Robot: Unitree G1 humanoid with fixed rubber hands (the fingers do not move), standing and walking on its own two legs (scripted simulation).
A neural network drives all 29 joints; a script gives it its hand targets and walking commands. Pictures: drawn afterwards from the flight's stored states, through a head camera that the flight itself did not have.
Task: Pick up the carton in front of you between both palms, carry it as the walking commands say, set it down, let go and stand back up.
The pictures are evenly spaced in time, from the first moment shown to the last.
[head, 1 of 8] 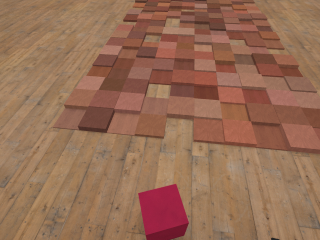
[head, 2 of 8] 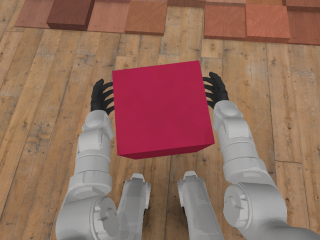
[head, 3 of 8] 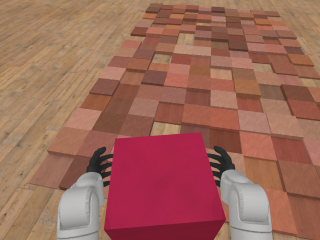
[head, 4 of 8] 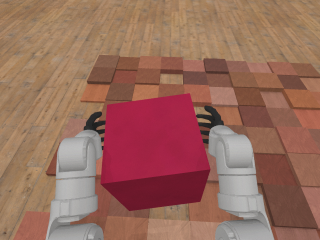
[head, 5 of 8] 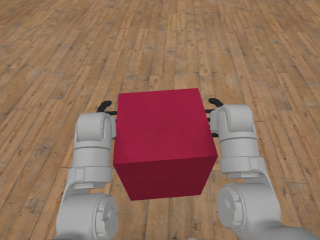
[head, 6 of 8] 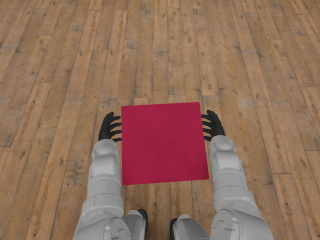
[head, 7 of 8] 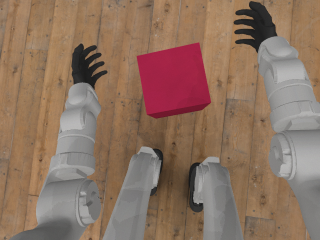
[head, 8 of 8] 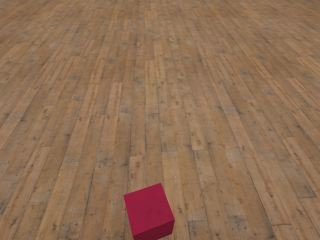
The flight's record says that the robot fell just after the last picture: no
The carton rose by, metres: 0.78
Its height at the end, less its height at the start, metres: +0.00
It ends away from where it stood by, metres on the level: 5.99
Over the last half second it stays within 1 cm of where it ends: yes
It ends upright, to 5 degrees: yes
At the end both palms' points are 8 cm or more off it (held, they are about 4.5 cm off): yes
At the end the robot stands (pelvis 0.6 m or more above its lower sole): yes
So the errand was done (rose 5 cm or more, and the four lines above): yes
